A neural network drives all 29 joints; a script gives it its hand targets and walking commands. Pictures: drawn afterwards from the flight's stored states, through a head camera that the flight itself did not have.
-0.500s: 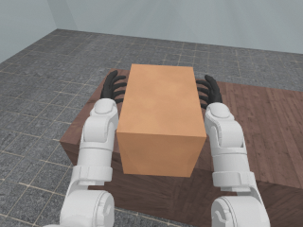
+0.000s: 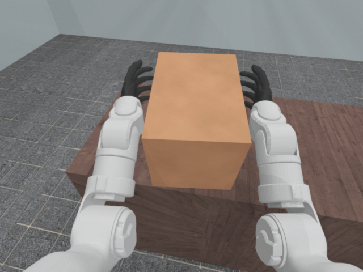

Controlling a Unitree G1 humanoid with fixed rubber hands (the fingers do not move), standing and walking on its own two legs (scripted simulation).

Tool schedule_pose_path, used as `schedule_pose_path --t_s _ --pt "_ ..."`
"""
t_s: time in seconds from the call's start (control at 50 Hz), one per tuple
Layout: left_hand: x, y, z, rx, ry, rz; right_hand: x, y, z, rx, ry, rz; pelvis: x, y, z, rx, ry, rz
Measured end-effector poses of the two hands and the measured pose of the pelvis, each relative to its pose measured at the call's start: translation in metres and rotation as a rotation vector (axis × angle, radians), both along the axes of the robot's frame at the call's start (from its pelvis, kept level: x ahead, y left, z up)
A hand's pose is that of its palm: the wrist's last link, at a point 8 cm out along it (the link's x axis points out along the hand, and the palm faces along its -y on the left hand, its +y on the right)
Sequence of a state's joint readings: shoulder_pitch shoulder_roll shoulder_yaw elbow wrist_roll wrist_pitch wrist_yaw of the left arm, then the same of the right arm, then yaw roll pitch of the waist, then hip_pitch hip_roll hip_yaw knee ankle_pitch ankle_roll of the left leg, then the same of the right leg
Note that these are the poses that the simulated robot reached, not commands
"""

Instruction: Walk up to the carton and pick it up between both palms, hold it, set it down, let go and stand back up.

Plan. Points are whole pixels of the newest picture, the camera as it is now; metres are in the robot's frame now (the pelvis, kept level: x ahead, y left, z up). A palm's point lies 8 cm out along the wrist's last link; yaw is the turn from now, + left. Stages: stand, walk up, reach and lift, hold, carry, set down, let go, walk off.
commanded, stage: hold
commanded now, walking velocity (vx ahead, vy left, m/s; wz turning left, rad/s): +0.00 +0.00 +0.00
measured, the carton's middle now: (194, 120) +0.40 -0.01 +0.16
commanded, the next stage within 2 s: none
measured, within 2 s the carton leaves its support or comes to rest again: neither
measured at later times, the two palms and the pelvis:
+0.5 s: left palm (117, 118) +0.36 +0.15 +0.19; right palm (247, 123) +0.36 -0.11 +0.18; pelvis -0.01 +0.01 +0.00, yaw +1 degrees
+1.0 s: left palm (129, 118) +0.38 +0.13 +0.17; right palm (254, 121) +0.38 -0.13 +0.17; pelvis +0.02 -0.01 +0.00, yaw +0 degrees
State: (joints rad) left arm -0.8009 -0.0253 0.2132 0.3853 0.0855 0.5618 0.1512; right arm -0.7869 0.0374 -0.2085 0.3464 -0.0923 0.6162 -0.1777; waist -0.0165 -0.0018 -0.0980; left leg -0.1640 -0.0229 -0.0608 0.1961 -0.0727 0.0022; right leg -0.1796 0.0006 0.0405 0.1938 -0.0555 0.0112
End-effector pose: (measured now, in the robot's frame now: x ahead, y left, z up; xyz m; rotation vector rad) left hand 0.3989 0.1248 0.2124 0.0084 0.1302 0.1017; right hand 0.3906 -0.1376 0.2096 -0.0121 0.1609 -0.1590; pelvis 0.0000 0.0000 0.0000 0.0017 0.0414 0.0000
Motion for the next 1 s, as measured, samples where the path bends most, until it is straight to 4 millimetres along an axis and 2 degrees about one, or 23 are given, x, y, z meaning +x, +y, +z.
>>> schedule_pose_path --t_s 0.06,0.12,0.18,0.24,0.4,0.5,0.58,0.68,0.74,0.78,0.84,0.9,1.0 --pt "-0.003 0.001 -0.003 0.006 0.025 0.006 -0.001 0.001 -0.004 -0.002 0.024 0.005 0.007 -0.001 0.001 0.0 -0.014 -0.001" --pt "-0.01 0.004 -0.019 -0.004 0.075 0.018 -0.007 0.004 -0.02 0.004 0.074 0.013 0.013 -0.001 0.002 -0.001 -0.031 -0.003" --pt "-0.021 0.009 -0.036 -0.012 0.109 0.033 -0.014 0.009 -0.037 0.012 0.107 0.024 0.013 -0.001 0.003 -0.001 -0.041 -0.004" --pt "-0.03 0.016 -0.042 -0.015 0.097 0.043 -0.02 0.015 -0.042 0.008 0.095 0.037 0.009 0.0 0.003 0.0 -0.036 -0.001" --pt "-0.038 0.029 -0.015 0.007 0.014 0.044 -0.027 0.029 -0.019 -0.024 0.015 0.051 -0.006 0.004 0.001 0.001 -0.014 0.01" --pt "-0.035 0.025 -0.023 0.003 0.081 0.036 -0.027 0.026 -0.028 -0.009 0.079 0.045 -0.011 0.006 0.0 0.001 -0.02 0.011" --pt "-0.025 0.017 -0.029 0.004 0.103 0.026 -0.02 0.018 -0.033 0.001 0.099 0.031 -0.016 0.005 -0.002 0.002 -0.01 0.011" --pt "-0.007 0.005 -0.007 0.007 0.022 0.003 -0.006 0.005 -0.01 0.002 0.017 0.009 -0.016 0.002 -0.003 0.002 0.013 0.007" --pt "0.002 -0.003 0.009 0.01 -0.009 -0.006 0.001 -0.003 0.006 0.003 -0.015 0.001 -0.009 -0.001 -0.003 0.001 0.014 0.007" --pt "0.006 -0.007 0.011 0.011 0.001 -0.008 0.004 -0.007 0.01 0.007 -0.005 -0.003 -0.003 -0.003 -0.001 0.001 0.006 0.007" --pt "0.006 -0.01 0.004 0.005 0.037 -0.008 0.004 -0.01 0.005 0.001 0.029 -0.004 0.009 -0.005 0.0 0.0 -0.014 0.005" --pt "0.0 -0.009 -0.012 -0.002 0.068 -0.003 -0.001 -0.009 -0.01 0.005 0.057 -0.001 0.017 -0.007 0.002 0.0 -0.035 -0.001" --pt "-0.018 0.007 -0.038 -0.018 0.099 0.029 -0.011 0.006 -0.036 -0.001 0.09 0.032 0.016 -0.006 0.003 0.001 -0.048 -0.002"
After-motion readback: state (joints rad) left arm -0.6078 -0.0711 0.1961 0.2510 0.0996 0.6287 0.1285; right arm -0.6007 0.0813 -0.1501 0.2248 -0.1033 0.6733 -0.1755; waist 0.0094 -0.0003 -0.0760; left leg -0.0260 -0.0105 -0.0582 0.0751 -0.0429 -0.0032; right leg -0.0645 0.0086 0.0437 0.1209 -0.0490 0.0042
